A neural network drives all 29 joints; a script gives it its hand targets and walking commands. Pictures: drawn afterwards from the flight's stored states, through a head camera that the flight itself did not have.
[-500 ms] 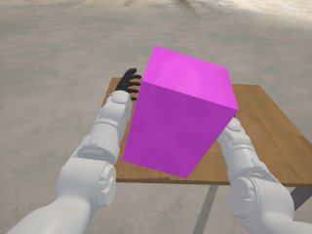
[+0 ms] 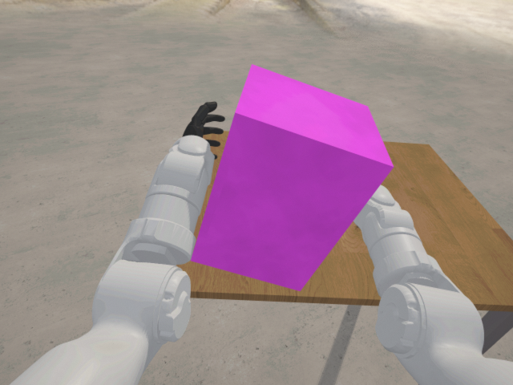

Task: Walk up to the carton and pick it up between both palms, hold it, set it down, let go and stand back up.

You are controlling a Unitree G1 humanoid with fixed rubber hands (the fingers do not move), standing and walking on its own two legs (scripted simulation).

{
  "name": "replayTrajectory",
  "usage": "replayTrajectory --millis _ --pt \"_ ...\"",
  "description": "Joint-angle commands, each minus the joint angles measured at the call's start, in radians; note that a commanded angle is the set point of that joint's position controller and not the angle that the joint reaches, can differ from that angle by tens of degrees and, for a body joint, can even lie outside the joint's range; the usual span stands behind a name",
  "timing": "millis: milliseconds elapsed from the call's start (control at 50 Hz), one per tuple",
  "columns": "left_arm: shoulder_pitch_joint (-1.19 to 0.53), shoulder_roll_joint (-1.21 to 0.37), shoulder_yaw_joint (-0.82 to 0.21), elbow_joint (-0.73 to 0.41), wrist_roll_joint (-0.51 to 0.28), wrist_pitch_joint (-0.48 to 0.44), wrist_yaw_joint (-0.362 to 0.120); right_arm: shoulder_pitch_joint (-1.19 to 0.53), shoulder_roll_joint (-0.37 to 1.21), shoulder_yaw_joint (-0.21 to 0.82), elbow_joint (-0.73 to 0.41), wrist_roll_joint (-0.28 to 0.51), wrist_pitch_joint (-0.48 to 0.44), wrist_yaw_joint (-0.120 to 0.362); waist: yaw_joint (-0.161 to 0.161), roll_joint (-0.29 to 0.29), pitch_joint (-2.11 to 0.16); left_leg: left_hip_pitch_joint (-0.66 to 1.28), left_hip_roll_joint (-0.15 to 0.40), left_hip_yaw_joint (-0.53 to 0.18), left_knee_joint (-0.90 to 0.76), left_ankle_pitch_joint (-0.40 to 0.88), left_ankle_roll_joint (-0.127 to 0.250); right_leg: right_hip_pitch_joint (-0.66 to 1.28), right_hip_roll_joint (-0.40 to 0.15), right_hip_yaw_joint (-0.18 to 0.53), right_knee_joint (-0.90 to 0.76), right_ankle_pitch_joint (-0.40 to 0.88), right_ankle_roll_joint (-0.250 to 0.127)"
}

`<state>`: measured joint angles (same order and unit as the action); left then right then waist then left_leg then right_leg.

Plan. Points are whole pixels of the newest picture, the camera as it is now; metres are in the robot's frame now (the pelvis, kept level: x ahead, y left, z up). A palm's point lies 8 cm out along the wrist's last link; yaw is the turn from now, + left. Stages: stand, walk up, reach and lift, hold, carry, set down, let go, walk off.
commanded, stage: reach and lift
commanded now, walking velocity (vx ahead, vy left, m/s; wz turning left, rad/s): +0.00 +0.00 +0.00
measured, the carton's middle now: (277, 184) +0.38 +0.00 +0.17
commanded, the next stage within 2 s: hold in 1.50 s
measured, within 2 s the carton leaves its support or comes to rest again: neither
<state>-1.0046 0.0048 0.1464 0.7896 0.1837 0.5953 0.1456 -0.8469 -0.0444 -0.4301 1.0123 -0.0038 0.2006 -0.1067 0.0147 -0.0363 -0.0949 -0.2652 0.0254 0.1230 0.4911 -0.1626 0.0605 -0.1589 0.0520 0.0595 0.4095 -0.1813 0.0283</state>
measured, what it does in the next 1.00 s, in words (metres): stands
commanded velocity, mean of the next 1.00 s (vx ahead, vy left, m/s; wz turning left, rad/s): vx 0.00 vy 0.00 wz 0.00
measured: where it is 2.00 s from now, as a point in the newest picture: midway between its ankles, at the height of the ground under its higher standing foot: outside the picture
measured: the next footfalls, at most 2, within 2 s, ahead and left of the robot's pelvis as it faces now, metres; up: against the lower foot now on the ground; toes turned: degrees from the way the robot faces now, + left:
none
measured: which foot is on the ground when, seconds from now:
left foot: down 0.00-1.00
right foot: down 0.00-1.00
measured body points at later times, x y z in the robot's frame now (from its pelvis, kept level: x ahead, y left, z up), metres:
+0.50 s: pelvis +0.00 +0.00 +0.00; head -0.07 +0.04 +0.44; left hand +0.40 +0.15 +0.25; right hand +0.41 -0.14 +0.21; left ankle +0.07 +0.07 -0.74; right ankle +0.03 -0.14 -0.74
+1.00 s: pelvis +0.00 +0.00 +0.00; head -0.07 +0.03 +0.44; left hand +0.39 +0.15 +0.26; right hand +0.41 -0.14 +0.22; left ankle +0.07 +0.07 -0.74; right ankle +0.03 -0.14 -0.74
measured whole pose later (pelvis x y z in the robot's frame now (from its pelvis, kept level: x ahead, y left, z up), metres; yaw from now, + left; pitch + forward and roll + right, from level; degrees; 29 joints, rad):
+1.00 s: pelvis +0.00 +0.00 +0.00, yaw +0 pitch -5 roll -3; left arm -1.00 0.00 0.15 0.56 0.19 0.79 0.17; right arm -0.91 -0.12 -0.25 0.89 0.17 0.38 -0.13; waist 0.03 -0.03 -0.09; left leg -0.25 0.03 0.12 0.49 -0.17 0.06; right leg -0.14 0.05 0.06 0.40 -0.18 0.03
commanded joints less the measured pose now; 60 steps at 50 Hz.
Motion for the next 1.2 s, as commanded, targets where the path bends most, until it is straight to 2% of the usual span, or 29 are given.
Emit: replayTrajectory --millis 0,80,140,180,280,360,380,420,460,500,520,560,600,620,700,740,760,800,840,880,900,980,1000,1020,1040,1080,1100,1160,1180 --pt "-0.702 -0.693 -0.269 -0.304 -0.106 -0.034 -0.081 -1.386 0.389 0.447 -0.481 0.186 -0.068 0.188 0.006 0.066 -0.556 0.522 0.089 -0.221 -0.154 0.168 -0.124 -0.138 0.006 -0.111 -0.115 -0.043 -0.026" --pt "-0.685 -0.685 -0.287 -0.343 -0.122 0.000 -0.086 -1.403 0.414 0.507 -0.558 0.228 -0.038 0.169 0.016 0.041 -0.576 0.534 0.073 -0.203 -0.139 0.180 -0.105 -0.106 0.007 -0.098 -0.125 -0.040 -0.020" --pt "-0.668 -0.684 -0.277 -0.290 -0.119 0.030 -0.094 -1.419 0.377 0.470 -0.518 0.213 -0.022 0.166 -0.012 0.014 -0.493 0.494 0.086 -0.215 -0.170 0.093 -0.103 -0.112 0.006 -0.097 -0.125 -0.071 -0.021" --pt "-0.632 -0.641 -0.213 -0.263 -0.089 0.049 -0.099 -1.423 0.385 0.488 -0.506 0.218 -0.002 0.166 0.017 -0.010 -0.433 0.466 0.082 -0.204 -0.180 0.075 -0.084 -0.090 0.000 -0.081 -0.132 -0.079 -0.019" --pt "-0.733 -0.659 -0.281 -0.382 -0.133 0.059 -0.090 -1.448 0.386 0.485 -0.560 0.273 0.010 0.164 -0.004 0.051 -0.505 0.491 0.084 -0.209 -0.157 0.145 -0.107 -0.092 0.009 -0.084 -0.122 -0.037 -0.028" --pt "-0.724 -0.668 -0.273 -0.354 -0.129 0.070 -0.087 -1.475 0.393 0.497 -0.562 0.287 0.018 0.168 0.007 0.049 -0.540 0.504 0.089 -0.223 -0.148 0.147 -0.103 -0.111 0.010 -0.081 -0.130 -0.066 -0.033" --pt "-0.738 -0.682 -0.307 -0.422 -0.153 0.068 -0.080 -1.452 0.393 0.514 -0.579 0.302 0.016 0.169 0.005 0.053 -0.579 0.514 0.087 -0.219 -0.137 0.215 -0.117 -0.092 0.017 -0.089 -0.115 -0.021 -0.029" --pt "-0.734 -0.687 -0.310 -0.413 -0.145 0.069 -0.077 -1.455 0.423 0.545 -0.585 0.305 0.020 0.164 0.015 0.065 -0.572 0.523 0.074 -0.202 -0.114 0.264 -0.114 -0.104 0.022 -0.090 -0.123 -0.015 -0.027" --pt "-0.696 -0.698 -0.336 -0.410 -0.157 0.083 -0.074 -1.436 0.379 0.516 -0.592 0.307 0.021 0.164 -0.014 0.096 -0.576 0.552 0.092 -0.228 -0.116 0.250 -0.133 -0.133 0.019 -0.091 -0.131 -0.041 -0.036" --pt "-0.691 -0.664 -0.279 -0.334 -0.132 0.097 -0.090 -1.454 0.380 0.505 -0.541 0.291 0.042 0.158 -0.005 0.066 -0.484 0.481 0.084 -0.212 -0.143 0.153 -0.106 -0.126 0.019 -0.086 -0.144 -0.081 -0.035" --pt "-0.705 -0.684 -0.310 -0.399 -0.154 0.104 -0.087 -1.445 0.363 0.502 -0.573 0.305 0.038 0.162 -0.012 0.082 -0.523 0.506 0.095 -0.222 -0.146 0.162 -0.116 -0.125 0.011 -0.083 -0.129 -0.059 -0.030" --pt "-0.724 -0.668 -0.277 -0.335 -0.133 0.107 -0.093 -1.458 0.359 0.471 -0.514 0.281 0.048 0.165 -0.017 0.075 -0.466 0.481 0.094 -0.220 -0.165 0.087 -0.111 -0.134 0.000 -0.078 -0.138 -0.101 -0.030" --pt "-0.756 -0.656 -0.280 -0.363 -0.140 0.100 -0.097 -1.462 0.376 0.486 -0.540 0.292 0.049 0.159 -0.006 0.065 -0.512 0.466 0.077 -0.197 -0.154 0.104 -0.099 -0.108 0.009 -0.083 -0.134 -0.067 -0.030" --pt "-0.751 -0.679 -0.300 -0.379 -0.149 0.106 -0.090 -1.494 0.367 0.472 -0.569 0.293 0.045 0.165 -0.023 0.088 -0.541 0.486 0.095 -0.222 -0.155 0.113 -0.119 -0.111 0.002 -0.083 -0.123 -0.069 -0.034" --pt "-0.763 -0.656 -0.290 -0.402 -0.151 0.102 -0.088 -1.481 0.425 0.523 -0.558 0.326 0.059 0.159 0.020 0.045 -0.551 0.489 0.080 -0.204 -0.136 0.181 -0.102 -0.093 0.014 -0.079 -0.132 -0.036 -0.026" --pt "-0.751 -0.664 -0.306 -0.387 -0.158 0.112 -0.083 -1.505 0.413 0.528 -0.602 0.330 0.061 0.154 0.009 0.075 -0.591 0.516 0.077 -0.203 -0.121 0.229 -0.108 -0.087 0.014 -0.077 -0.136 -0.020 -0.025" --pt "-0.800 -0.689 -0.353 -0.446 -0.194 0.099 -0.079 -1.512 0.412 0.529 -0.626 0.329 0.057 0.155 -0.016 0.064 -0.639 0.526 0.088 -0.215 -0.117 0.232 -0.114 -0.095 0.011 -0.077 -0.127 -0.005 -0.026" --pt "-0.778 -0.676 -0.339 -0.422 -0.180 0.110 -0.080 -1.462 0.398 0.516 -0.571 0.338 0.073 0.152 -0.021 0.093 -0.592 0.536 0.092 -0.221 -0.115 0.258 -0.130 -0.121 0.013 -0.079 -0.129 -0.033 -0.030" --pt "-0.784 -0.680 -0.322 -0.432 -0.182 0.118 -0.080 -1.490 0.427 0.556 -0.625 0.360 0.081 0.148 0.005 0.070 -0.599 0.515 0.071 -0.205 -0.108 0.260 -0.113 -0.109 0.021 -0.084 -0.133 -0.024 -0.025" --pt "-0.783 -0.713 -0.399 -0.472 -0.210 0.123 -0.072 -1.510 0.409 0.555 -0.675 0.361 0.072 0.145 -0.028 0.094 -0.632 0.555 0.095 -0.229 -0.105 0.298 -0.134 -0.121 0.017 -0.079 -0.127 -0.007 -0.026" --pt "-0.753 -0.692 -0.360 -0.445 -0.205 0.120 -0.076 -1.530 0.421 0.571 -0.702 0.374 0.077 0.143 -0.004 0.059 -0.634 0.524 0.077 -0.210 -0.102 0.283 -0.113 -0.099 0.022 -0.072 -0.142 -0.002 -0.023" --pt "-0.741 -0.670 -0.348 -0.411 -0.178 0.148 -0.085 -1.482 0.391 0.548 -0.619 0.362 0.109 0.135 -0.026 0.079 -0.547 0.508 0.084 -0.220 -0.119 0.221 -0.126 -0.107 0.015 -0.068 -0.147 -0.032 -0.027" --pt "-0.774 -0.675 -0.350 -0.432 -0.191 0.141 -0.089 -1.496 0.410 0.545 -0.640 0.359 0.113 0.137 -0.022 0.055 -0.564 0.495 0.090 -0.219 -0.130 0.197 -0.120 -0.107 0.016 -0.074 -0.136 -0.052 -0.026" --pt "-0.762 -0.682 -0.359 -0.436 -0.201 0.144 -0.085 -1.495 0.418 0.553 -0.656 0.368 0.112 0.134 -0.015 0.079 -0.580 0.508 0.084 -0.213 -0.121 0.237 -0.118 -0.109 0.023 -0.074 -0.140 -0.032 -0.030" --pt "-0.787 -0.684 -0.378 -0.483 -0.209 0.141 -0.084 -1.472 0.411 0.550 -0.652 0.378 0.116 0.133 -0.041 0.084 -0.627 0.528 0.090 -0.227 -0.117 0.247 -0.125 -0.097 0.016 -0.066 -0.136 -0.009 -0.028" --pt "-0.791 -0.671 -0.372 -0.483 -0.204 0.145 -0.087 -1.460 0.397 0.530 -0.626 0.371 0.128 0.134 -0.051 0.085 -0.628 0.525 0.098 -0.226 -0.118 0.223 -0.135 -0.090 0.008 -0.067 -0.131 -0.015 -0.021" --pt "-0.790 -0.671 -0.346 -0.448 -0.202 0.141 -0.086 -1.459 0.403 0.528 -0.608 0.367 0.129 0.141 -0.037 0.074 -0.573 0.492 0.090 -0.231 -0.128 0.203 -0.126 -0.107 0.009 -0.064 -0.139 -0.052 -0.028" --pt "-0.760 -0.685 -0.349 -0.442 -0.192 0.161 -0.092 -1.442 0.402 0.534 -0.595 0.359 0.141 0.136 -0.052 0.079 -0.535 0.499 0.097 -0.238 -0.133 0.223 -0.130 -0.119 0.013 -0.069 -0.147 -0.032 -0.024" --pt "-0.788 -0.666 -0.338 -0.472 -0.195 0.156 -0.094 -1.453 0.410 0.544 -0.629 0.379 0.145 0.139 -0.032 0.057 -0.567 0.483 0.085 -0.223 -0.135 0.204 -0.121 -0.089 0.009 -0.064 -0.135 -0.031 -0.021"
